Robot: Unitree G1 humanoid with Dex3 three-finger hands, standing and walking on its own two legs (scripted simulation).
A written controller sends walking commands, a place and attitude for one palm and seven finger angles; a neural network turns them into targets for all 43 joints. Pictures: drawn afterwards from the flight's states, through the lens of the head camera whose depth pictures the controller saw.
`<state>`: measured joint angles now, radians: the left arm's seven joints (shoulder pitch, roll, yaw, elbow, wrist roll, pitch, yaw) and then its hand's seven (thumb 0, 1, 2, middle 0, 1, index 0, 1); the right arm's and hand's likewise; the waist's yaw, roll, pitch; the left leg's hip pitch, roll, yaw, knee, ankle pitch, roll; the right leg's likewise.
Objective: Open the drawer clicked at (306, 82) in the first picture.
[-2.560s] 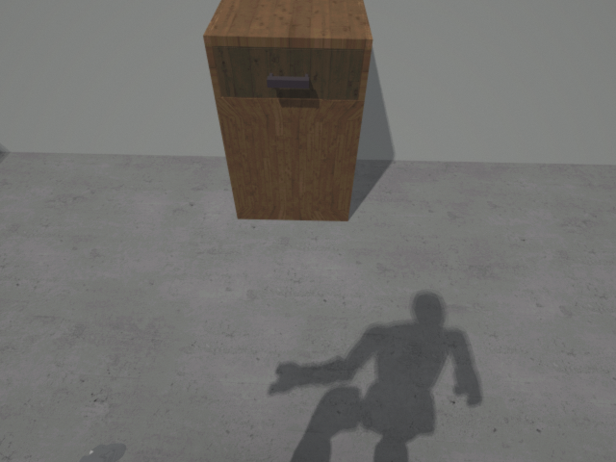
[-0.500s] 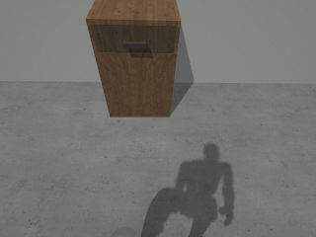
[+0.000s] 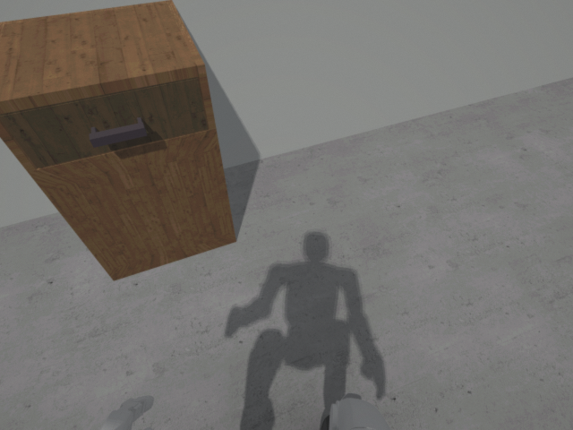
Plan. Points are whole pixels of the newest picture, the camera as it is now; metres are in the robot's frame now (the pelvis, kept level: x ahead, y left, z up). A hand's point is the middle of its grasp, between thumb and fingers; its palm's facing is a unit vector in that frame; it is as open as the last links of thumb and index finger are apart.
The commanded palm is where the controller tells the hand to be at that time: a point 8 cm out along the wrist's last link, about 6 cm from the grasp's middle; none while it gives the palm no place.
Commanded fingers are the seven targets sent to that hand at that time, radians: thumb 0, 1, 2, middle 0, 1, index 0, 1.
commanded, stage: turn to face it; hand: left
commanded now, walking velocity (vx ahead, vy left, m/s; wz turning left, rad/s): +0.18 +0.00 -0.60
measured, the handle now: (118, 130) +0.79 +0.46 -0.09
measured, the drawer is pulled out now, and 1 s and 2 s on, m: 0.00 0.00 0.00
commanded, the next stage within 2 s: take the last steps up to it in 1.02 s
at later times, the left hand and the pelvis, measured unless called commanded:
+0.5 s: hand (197, 372) +0.24 +0.17 -0.18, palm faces +0.12 -0.98 -0.14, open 7.2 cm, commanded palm none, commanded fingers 0.00 0.90 0.90 -0.20 -0.30 -0.20 -0.30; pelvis +0.14 -0.01 -0.02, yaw +6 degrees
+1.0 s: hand (185, 409) +0.18 +0.17 -0.16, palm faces +0.30 -0.91 -0.28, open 7.3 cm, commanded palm none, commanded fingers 0.00 0.90 0.90 -0.20 -0.30 -0.20 -0.30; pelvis +0.17 -0.04 -0.01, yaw +16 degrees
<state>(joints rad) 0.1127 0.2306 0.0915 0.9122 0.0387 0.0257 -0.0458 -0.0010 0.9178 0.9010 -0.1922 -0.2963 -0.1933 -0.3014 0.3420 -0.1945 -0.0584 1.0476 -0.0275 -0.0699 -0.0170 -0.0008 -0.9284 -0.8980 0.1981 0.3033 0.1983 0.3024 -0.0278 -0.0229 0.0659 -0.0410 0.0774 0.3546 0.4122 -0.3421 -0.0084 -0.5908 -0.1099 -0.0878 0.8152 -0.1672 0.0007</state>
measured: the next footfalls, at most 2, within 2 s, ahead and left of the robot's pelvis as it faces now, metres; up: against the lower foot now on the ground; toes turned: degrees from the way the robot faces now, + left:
right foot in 0.12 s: +0.19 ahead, -0.13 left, +0.00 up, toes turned -10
left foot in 0.50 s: +0.22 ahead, +0.09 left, +0.00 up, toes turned +15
